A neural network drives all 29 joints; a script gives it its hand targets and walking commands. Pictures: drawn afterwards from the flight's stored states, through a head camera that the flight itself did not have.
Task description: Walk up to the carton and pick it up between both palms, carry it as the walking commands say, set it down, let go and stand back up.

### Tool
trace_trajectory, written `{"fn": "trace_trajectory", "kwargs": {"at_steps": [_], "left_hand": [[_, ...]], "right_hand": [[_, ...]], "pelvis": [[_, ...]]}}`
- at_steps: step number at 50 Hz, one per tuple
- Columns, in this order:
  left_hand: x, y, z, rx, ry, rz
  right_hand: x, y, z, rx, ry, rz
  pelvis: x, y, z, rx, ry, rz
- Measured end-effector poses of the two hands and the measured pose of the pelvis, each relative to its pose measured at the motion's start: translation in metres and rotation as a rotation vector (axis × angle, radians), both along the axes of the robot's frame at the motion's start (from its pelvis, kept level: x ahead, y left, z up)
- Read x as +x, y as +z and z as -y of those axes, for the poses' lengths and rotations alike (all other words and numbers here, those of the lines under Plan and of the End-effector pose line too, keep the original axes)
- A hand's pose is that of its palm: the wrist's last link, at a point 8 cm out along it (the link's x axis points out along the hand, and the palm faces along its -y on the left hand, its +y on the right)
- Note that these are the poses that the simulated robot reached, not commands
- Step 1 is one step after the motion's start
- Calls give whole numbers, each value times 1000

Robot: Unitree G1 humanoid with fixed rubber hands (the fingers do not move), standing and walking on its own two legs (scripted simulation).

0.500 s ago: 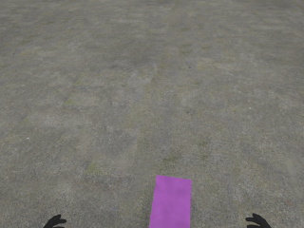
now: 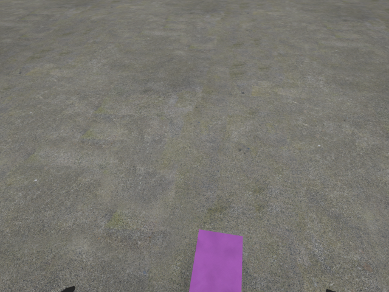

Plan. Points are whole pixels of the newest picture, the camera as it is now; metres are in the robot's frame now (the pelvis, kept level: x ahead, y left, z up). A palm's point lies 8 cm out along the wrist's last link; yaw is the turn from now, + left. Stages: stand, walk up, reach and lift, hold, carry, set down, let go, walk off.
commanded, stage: stand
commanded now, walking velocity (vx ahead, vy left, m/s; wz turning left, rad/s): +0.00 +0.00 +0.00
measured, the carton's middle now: (216, 271) +0.40 -0.07 -0.69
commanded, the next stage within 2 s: none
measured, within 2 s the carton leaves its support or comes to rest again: neither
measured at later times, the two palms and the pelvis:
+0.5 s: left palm out of the picture +0.08 +0.31 -0.10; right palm out of the picture +0.08 -0.30 -0.10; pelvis -0.02 +0.00 +0.00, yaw -1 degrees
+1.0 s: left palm out of the picture +0.08 +0.32 -0.10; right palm out of the picture +0.07 -0.30 -0.10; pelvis -0.02 +0.01 +0.00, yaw -1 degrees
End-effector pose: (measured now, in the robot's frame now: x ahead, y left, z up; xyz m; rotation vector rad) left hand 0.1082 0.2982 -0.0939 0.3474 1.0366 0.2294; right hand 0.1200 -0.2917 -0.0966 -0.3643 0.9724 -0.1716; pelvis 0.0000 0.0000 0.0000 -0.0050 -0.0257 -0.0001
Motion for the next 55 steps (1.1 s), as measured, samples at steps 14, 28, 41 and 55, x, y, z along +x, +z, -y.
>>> {"fn": "trace_trajectory", "kwargs": {"at_steps": [14,28,41,55], "left_hand": [[-19,-1,-8,6,3,-42],[-30,-2,-13,8,1,-67],[-33,-3,-16,11,-2,-82],[-33,-4,-19,14,-8,-94]], "right_hand": [[-23,-1,5,-10,-19,-43],[-42,-4,7,-11,-40,-82],[-49,-4,9,-14,-53,-103],[-52,-4,11,-16,-63,-117]], "pelvis": [[-11,3,-2,2,-7,10],[-18,4,-5,3,-12,13],[-21,5,-6,4,-16,14],[-22,5,-7,5,-20,14]]}}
